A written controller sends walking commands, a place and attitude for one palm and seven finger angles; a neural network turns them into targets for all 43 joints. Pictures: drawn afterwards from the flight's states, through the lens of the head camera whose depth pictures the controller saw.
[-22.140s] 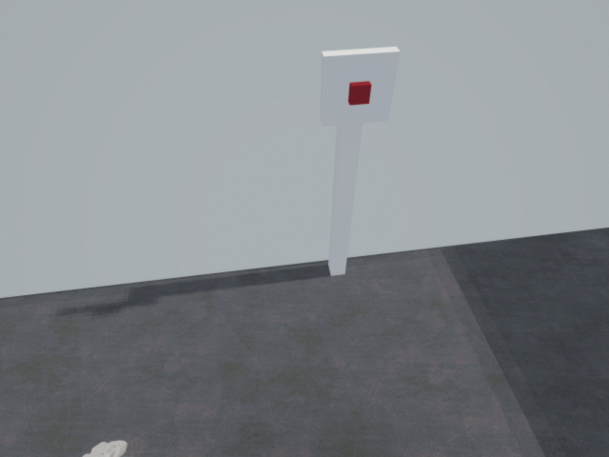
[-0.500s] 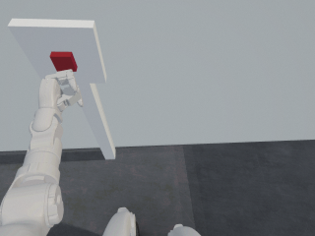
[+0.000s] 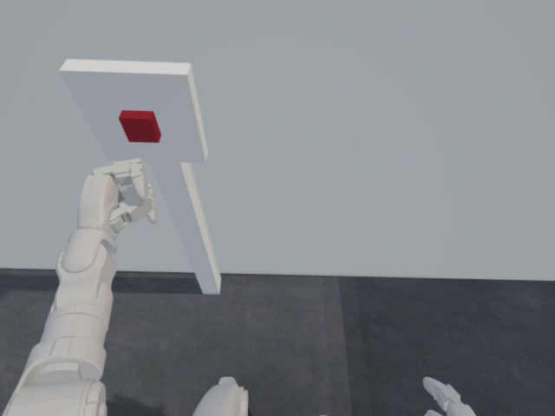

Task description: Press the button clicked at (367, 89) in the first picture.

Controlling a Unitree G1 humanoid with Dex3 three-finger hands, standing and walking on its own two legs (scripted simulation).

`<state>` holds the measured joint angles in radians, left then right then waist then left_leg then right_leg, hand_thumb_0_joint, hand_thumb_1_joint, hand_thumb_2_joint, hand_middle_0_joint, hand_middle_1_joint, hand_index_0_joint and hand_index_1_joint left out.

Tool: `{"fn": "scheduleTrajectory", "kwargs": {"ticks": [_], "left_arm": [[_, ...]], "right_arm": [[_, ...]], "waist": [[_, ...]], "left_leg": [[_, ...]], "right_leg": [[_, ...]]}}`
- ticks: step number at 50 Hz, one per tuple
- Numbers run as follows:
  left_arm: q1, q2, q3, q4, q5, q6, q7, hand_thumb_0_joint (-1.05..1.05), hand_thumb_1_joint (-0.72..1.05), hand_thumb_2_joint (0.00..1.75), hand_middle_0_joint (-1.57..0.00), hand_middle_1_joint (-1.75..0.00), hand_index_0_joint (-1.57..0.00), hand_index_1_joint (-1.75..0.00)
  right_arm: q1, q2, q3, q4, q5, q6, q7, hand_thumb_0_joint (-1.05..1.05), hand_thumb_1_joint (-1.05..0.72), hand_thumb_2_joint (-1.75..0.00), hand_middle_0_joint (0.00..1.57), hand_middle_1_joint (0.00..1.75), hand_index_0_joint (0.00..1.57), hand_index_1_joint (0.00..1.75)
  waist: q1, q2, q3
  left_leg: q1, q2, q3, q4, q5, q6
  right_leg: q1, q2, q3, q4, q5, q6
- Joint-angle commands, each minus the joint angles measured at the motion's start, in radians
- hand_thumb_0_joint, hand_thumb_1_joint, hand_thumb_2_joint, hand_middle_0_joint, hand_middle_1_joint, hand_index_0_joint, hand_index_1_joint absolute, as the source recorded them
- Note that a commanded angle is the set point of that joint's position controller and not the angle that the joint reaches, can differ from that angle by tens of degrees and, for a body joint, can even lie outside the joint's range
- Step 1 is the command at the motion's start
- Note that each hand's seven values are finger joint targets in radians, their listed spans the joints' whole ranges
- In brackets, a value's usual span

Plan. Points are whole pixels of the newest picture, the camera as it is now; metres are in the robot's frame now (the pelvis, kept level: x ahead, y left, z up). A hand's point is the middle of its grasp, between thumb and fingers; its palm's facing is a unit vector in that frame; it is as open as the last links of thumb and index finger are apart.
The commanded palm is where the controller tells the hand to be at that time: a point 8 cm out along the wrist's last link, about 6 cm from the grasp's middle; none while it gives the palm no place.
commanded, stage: draw the hand back to the body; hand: left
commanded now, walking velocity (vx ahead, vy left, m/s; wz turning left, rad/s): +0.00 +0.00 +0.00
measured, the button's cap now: (141, 125) +0.53 +0.23 +0.10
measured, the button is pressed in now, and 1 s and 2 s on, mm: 0 0 0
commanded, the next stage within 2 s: step back with the hand held close in 1.38 s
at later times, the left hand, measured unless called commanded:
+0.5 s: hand (84, 245) +0.29 +0.22 +0.14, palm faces +0.12 -0.98 -0.16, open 3.1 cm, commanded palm +0.25 +0.27 +0.16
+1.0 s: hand out of the picture +0.22 +0.25 +0.21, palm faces +0.34 -0.87 -0.36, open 3.1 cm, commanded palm +0.17 +0.29 +0.23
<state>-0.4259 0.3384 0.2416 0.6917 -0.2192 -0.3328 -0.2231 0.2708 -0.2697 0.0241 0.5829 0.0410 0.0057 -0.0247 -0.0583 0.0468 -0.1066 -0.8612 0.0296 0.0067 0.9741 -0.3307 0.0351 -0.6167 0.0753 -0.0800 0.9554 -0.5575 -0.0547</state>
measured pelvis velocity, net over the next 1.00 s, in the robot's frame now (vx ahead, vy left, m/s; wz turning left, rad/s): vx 0.03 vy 0.02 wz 0.00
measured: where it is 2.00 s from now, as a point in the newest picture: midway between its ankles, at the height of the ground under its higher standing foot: outside the picture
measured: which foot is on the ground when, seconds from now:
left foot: down 0.00-1.00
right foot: down 0.00-1.00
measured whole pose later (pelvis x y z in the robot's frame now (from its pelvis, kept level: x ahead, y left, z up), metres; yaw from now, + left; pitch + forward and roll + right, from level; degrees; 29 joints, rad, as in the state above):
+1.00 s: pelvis +0.03 +0.02 +0.06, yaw +0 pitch -3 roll +0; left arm 0.48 0.33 0.22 -0.39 -0.09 -0.07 0.10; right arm 0.19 -0.23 0.06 0.58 0.02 -0.04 -0.06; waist 0.05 0.07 -0.01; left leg -0.22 -0.03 0.06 0.42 -0.15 0.06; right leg 0.02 0.02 -0.02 0.37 -0.33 -0.02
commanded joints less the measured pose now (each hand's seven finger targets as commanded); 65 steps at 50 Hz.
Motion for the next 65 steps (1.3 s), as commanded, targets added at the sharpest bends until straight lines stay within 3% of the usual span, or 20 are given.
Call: {"fn": "scheduleTrajectory", "kwargs": {"ticks": [1,7,11,15,20,21,22,23,27,28,31,33,37,38,41,43,53,56,61,65], "left_arm": [[-0.175,0.24,0.087,-0.337,-0.046,-0.032,-0.023,0.0,0.9,0.9,-1.3,-1.5,-1.3,-1.5],[0.004,0.21,0.092,-0.424,-0.099,0.054,-0.047,0.0,0.9,0.9,-1.3,-1.5,-1.3,-1.5],[0.038,0.198,0.087,-0.551,-0.109,0.06,-0.05,0.0,0.9,0.9,-1.3,-1.5,-1.3,-1.5],[0.063,0.19,0.067,-0.639,-0.11,0.061,-0.049,0.0,0.9,0.9,-1.3,-1.5,-1.3,-1.5],[0.179,0.199,0.092,-0.742,-0.125,0.094,-0.054,0.0,0.9,0.9,-1.3,-1.5,-1.3,-1.5],[0.167,0.267,0.078,-0.83,0.012,0.098,0.082,0.0,0.9,0.9,-1.3,-1.5,-1.3,-1.5],[0.251,0.185,0.032,-0.824,0.029,0.118,0.149,0.0,0.9,0.9,-1.3,-1.5,-1.3,-1.5],[0.284,0.152,0.0,-0.856,0.036,0.132,0.181,0.0,0.9,0.9,-1.3,-1.5,-1.3,-1.5],[0.412,0.129,-0.027,-0.956,0.091,0.164,0.274,0.0,0.9,0.9,-1.3,-1.5,-1.3,-1.5],[0.456,0.148,-0.011,-0.962,0.096,0.172,0.285,0.0,0.9,0.9,-1.3,-1.5,-1.3,-1.5],[0.452,0.162,0.011,-1.025,0.111,0.18,0.313,0.0,0.9,0.9,-1.3,-1.5,-1.3,-1.5],[0.475,0.176,0.026,-1.064,0.115,0.188,0.324,0.0,0.9,0.9,-1.3,-1.5,-1.3,-1.5],[0.567,0.153,0.033,-1.163,0.129,0.192,0.339,0.0,0.9,0.9,-1.3,-1.5,-1.3,-1.5],[0.613,0.157,0.039,-1.171,0.13,0.197,0.337,0.0,0.9,0.9,-1.3,-1.5,-1.3,-1.5],[0.684,0.142,0.044,-1.222,0.133,0.2,0.34,0.0,0.9,0.9,-1.3,-1.5,-1.3,-1.5],[0.755,0.144,0.06,-1.231,0.132,0.205,0.338,0.0,0.9,0.9,-1.3,-1.5,-1.3,-1.5],[0.912,0.192,0.166,-1.377,0.131,0.187,0.335,0.0,0.9,0.9,-1.3,-1.5,-1.3,-1.5],[0.937,0.168,0.158,-1.382,0.13,0.178,0.334,0.0,0.9,0.9,-1.3,-1.5,-1.3,-1.5],[0.894,0.137,0.127,-1.318,0.129,0.189,0.332,0.0,0.9,0.9,-1.3,-1.5,-1.3,-1.5],[0.868,0.156,0.139,-1.343,0.127,0.179,0.333,0.0,0.9,0.9,-1.3,-1.5,-1.3,-1.5]], "right_arm": [[0.023,-0.147,-0.055,-0.152,0.014,-0.032,-0.007,0.0,-0.9,-0.9,0.2,0.3,0.2,0.3],[-0.017,-0.14,-0.046,-0.188,0.036,-0.04,-0.018,0.0,-0.9,-0.9,0.2,0.3,0.2,0.3],[-0.041,-0.134,-0.045,-0.197,0.039,-0.059,-0.024,0.0,-0.9,-0.9,0.2,0.3,0.2,0.3],[-0.069,-0.127,-0.038,-0.196,0.039,-0.084,-0.035,0.0,-0.9,-0.9,0.2,0.3,0.2,0.3],[-0.108,-0.118,-0.029,-0.214,0.039,-0.115,-0.046,0.0,-0.9,-0.9,0.2,0.3,0.2,0.3],[-0.179,-0.102,-0.023,-0.213,0.024,-0.109,-0.058,0.0,-0.9,-0.9,0.2,0.3,0.2,0.3],[-0.171,-0.097,-0.019,-0.206,0.019,-0.108,-0.066,0.0,-0.9,-0.9,0.2,0.3,0.2,0.3],[-0.178,-0.097,-0.017,-0.211,0.019,-0.11,-0.069,0.0,-0.9,-0.9,0.2,0.3,0.2,0.3],[-0.173,-0.092,-0.013,-0.194,0.011,-0.097,-0.073,0.0,-0.9,-0.9,0.2,0.3,0.2,0.3],[-0.18,-0.096,-0.013,-0.191,0.006,-0.095,-0.073,0.0,-0.9,-0.9,0.2,0.3,0.2,0.3],[-0.196,-0.089,-0.004,-0.188,0.003,-0.084,-0.074,0.0,-0.9,-0.9,0.2,0.3,0.2,0.3],[-0.208,-0.089,-0.007,-0.18,-0.002,-0.086,-0.074,0.0,-0.9,-0.9,0.2,0.3,0.2,0.3],[-0.211,-0.074,0.0,-0.176,-0.01,-0.093,-0.066,0.0,-0.9,-0.9,0.2,0.3,0.2,0.3],[-0.217,-0.079,-0.002,-0.173,-0.013,-0.097,-0.061,0.0,-0.9,-0.9,0.2,0.3,0.2,0.3],[-0.217,-0.076,-0.002,-0.173,-0.017,-0.099,-0.05,0.0,-0.9,-0.9,0.2,0.3,0.2,0.3],[-0.226,-0.079,-0.01,-0.173,-0.019,-0.102,-0.044,0.0,-0.9,-0.9,0.2,0.3,0.2,0.3],[-0.235,-0.068,-0.02,-0.173,-0.026,-0.107,-0.029,0.0,-0.9,-0.9,0.2,0.3,0.2,0.3],[-0.226,-0.064,-0.021,-0.167,-0.025,-0.111,-0.031,0.0,-0.9,-0.9,0.2,0.3,0.2,0.3],[-0.223,-0.071,-0.029,-0.158,-0.026,-0.105,-0.041,0.0,-0.9,-0.9,0.2,0.3,0.2,0.3],[-0.236,-0.066,-0.031,-0.159,-0.028,-0.106,-0.053,0.0,-0.9,-0.9,0.2,0.3,0.2,0.3]], "waist": [[0.037,0.048,-0.404],[0.038,-0.078,-0.231],[0.042,-0.004,-0.221],[0.033,0.018,-0.177],[0.061,0.022,-0.182],[0.089,0.048,-0.128],[0.068,0.037,-0.082],[0.07,0.002,-0.044],[0.063,0.032,-0.063],[0.072,-0.002,-0.055],[0.073,0.003,-0.037],[0.076,-0.007,-0.026],[0.089,0.092,-0.044],[0.095,0.057,-0.036],[0.098,0.05,-0.011],[0.104,-0.005,0.007],[0.122,0.019,0.049],[0.115,0.023,0.062],[0.104,-0.031,0.128],[0.115,-0.026,0.099]], "left_leg": [[0.547,-0.02,-0.061,-0.114,0.257,0.013],[0.458,-0.029,-0.033,-0.175,0.178,0.03],[0.532,-0.03,-0.035,-0.2,0.184,0.029],[0.564,-0.028,-0.045,-0.232,0.13,0.028],[0.613,-0.025,-0.052,-0.276,0.133,0.023],[0.657,-0.028,-0.056,-0.332,0.104,0.015],[0.669,-0.016,-0.062,-0.369,0.066,0.01],[0.653,-0.011,-0.075,-0.389,0.035,0.013],[0.75,0.0,-0.084,-0.463,0.052,0.008],[0.745,0.001,-0.075,-0.474,0.066,0.011],[0.787,-0.003,-0.073,-0.52,0.091,0.006],[0.804,0.003,-0.071,-0.542,0.1,0.007],[0.882,0.002,-0.073,-0.571,0.198,-0.003],[0.878,0.004,-0.069,-0.575,0.207,-0.001],[0.894,0.006,-0.074,-0.597,0.236,-0.005],[0.886,0.01,-0.064,-0.603,0.255,-0.002],[0.88,0.0,-0.039,-0.591,0.3,0.001],[0.877,-0.004,-0.036,-0.588,0.282,0.003],[0.866,-0.005,-0.032,-0.598,0.231,0.009],[0.874,-0.014,-0.019,-0.586,0.247,0.016]], "right_leg": [[-0.005,-0.014,0.08,-0.195,0.477,0.044],[0.077,-0.029,0.104,-0.271,0.532,0.089],[0.071,-0.026,0.103,-0.296,0.496,0.089],[0.057,-0.024,0.101,-0.333,0.383,0.084],[0.099,-0.024,0.085,-0.355,0.365,0.076],[0.054,-0.052,0.119,-0.454,0.321,0.043],[0.066,-0.053,0.103,-0.471,0.262,0.038],[0.069,-0.051,0.101,-0.488,0.237,0.041],[0.178,-0.052,0.078,-0.521,0.272,0.031],[0.205,-0.05,0.081,-0.541,0.284,0.033],[0.255,-0.05,0.075,-0.581,0.303,0.03],[0.283,-0.05,0.077,-0.603,0.31,0.03],[0.351,-0.055,0.067,-0.617,0.38,0.019],[0.357,-0.05,0.068,-0.631,0.389,0.022],[0.378,-0.051,0.063,-0.643,0.407,0.022],[0.391,-0.048,0.065,-0.657,0.421,0.025],[0.415,-0.056,0.067,-0.688,0.456,0.031],[0.411,-0.061,0.065,-0.683,0.447,0.032],[0.376,-0.064,0.07,-0.71,0.398,0.041],[0.397,-0.076,0.085,-0.717,0.421,0.042]]}}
